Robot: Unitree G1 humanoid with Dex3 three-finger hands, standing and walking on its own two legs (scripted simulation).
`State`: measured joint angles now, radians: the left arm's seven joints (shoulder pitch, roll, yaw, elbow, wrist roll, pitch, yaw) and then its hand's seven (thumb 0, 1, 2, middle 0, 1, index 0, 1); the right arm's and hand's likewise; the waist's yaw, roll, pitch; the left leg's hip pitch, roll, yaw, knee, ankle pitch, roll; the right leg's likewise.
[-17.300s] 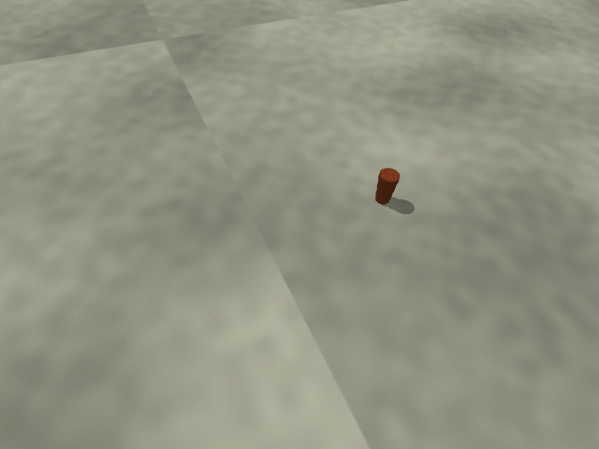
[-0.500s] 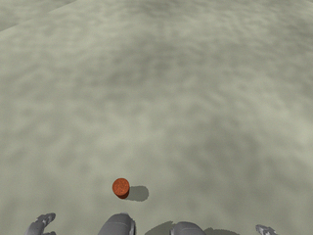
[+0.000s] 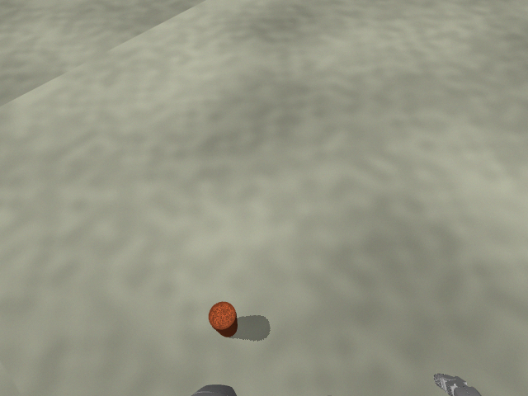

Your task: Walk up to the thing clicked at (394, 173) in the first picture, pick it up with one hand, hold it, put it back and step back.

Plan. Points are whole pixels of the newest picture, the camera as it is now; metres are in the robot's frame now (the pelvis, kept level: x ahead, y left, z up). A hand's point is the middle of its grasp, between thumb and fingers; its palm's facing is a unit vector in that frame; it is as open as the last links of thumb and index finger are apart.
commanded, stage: walk up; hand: left
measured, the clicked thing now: (225, 321) +0.39 +0.18 -0.68
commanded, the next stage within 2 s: stand in 1.32 s
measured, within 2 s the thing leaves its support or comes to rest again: neither
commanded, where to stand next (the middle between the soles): +0.06 -0.01 m, yaw -1 degrees
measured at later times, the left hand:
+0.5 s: hand out of the picture +0.08 +0.28 -0.14, palm faces +0.01 -0.94 -0.35, open 7.4 cm
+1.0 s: hand out of the picture +0.07 +0.27 -0.14, palm faces +0.04 -0.94 -0.35, open 7.4 cm
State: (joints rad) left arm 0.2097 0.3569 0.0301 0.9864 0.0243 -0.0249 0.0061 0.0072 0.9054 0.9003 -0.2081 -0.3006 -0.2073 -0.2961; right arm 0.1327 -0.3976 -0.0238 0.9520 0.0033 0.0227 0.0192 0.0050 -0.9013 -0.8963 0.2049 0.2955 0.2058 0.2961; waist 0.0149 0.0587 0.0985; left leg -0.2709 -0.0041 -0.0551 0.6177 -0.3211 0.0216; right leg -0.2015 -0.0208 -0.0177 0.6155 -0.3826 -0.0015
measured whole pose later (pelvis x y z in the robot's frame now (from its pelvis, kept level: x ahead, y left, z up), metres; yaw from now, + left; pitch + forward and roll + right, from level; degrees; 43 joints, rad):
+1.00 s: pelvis +0.00 +0.01 +0.02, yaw +2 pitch -3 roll +0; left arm 0.11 0.36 0.02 1.11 0.01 -0.02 0.00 0.01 0.91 0.90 -0.21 -0.30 -0.20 -0.30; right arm 0.10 -0.35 0.00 1.09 -0.01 -0.01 0.02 0.00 -0.90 -0.90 0.21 0.30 0.21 0.30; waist 0.01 0.00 0.05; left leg -0.16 -0.01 -0.07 0.43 -0.22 -0.01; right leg -0.07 -0.03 -0.04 0.39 -0.27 0.02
